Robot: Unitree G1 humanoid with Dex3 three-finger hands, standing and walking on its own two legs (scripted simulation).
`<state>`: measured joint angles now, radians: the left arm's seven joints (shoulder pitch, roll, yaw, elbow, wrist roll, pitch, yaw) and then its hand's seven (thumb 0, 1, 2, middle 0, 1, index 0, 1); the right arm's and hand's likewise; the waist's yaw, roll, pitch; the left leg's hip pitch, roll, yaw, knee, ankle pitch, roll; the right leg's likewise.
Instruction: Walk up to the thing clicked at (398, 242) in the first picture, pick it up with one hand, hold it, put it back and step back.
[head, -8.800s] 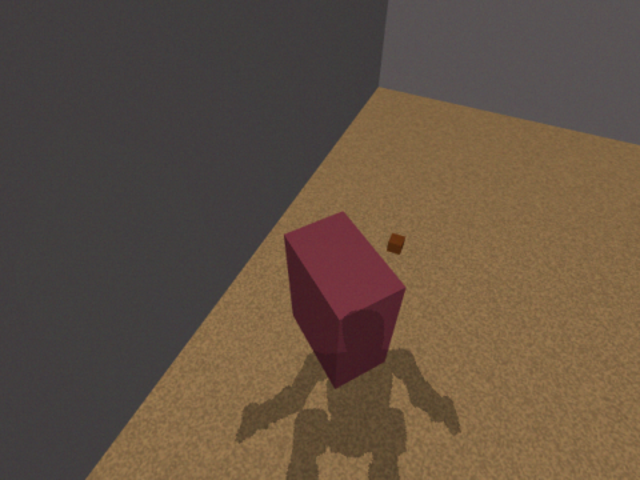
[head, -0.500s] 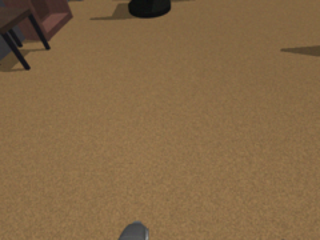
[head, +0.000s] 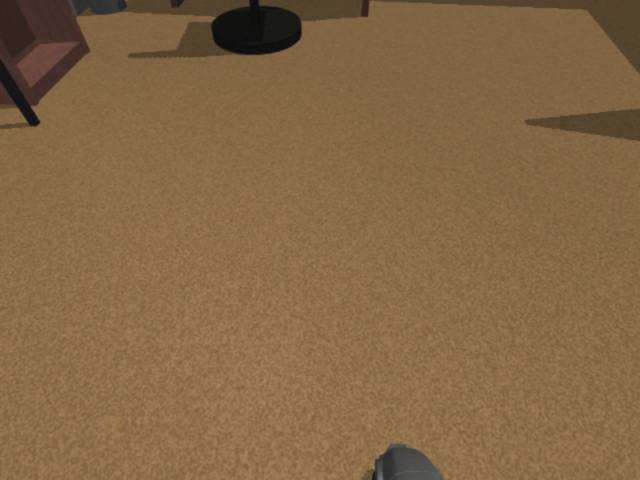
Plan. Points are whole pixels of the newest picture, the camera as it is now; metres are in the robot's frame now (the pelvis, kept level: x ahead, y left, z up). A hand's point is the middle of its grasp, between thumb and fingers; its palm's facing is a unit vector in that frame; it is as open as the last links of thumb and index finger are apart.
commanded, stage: walk up
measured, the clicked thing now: out of the picture -0.73 +1.06 -0.74
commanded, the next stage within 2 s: stand in 1.70 s
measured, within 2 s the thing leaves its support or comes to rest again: neither
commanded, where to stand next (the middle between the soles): +0.22 +0.00 m, yaw +0 degrees
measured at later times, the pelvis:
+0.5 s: pelvis +0.13 +0.02 -0.02, yaw +1 degrees
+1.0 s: pelvis +0.16 +0.02 -0.01, yaw -1 degrees
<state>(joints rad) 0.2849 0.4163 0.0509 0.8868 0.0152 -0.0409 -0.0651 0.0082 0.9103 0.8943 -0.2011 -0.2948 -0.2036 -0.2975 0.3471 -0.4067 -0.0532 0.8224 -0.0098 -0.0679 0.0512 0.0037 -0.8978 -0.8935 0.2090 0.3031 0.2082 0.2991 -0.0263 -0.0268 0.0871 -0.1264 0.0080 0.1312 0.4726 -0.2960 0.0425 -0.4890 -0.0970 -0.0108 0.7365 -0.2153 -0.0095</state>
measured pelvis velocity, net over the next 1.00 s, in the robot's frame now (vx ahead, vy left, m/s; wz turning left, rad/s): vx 0.16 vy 0.02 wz -0.02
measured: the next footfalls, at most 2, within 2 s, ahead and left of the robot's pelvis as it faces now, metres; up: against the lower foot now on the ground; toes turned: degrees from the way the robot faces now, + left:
right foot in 0.10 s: +0.18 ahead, -0.14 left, +0.00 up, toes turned -4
left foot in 0.48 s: +0.27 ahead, +0.14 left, +0.00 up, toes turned +3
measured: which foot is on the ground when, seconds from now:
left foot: down 0.00-0.12, up 0.14-0.46, down 0.48-1.00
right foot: up 0.00-0.08, down 0.10-0.50, up 0.52-0.78, down 0.80-1.00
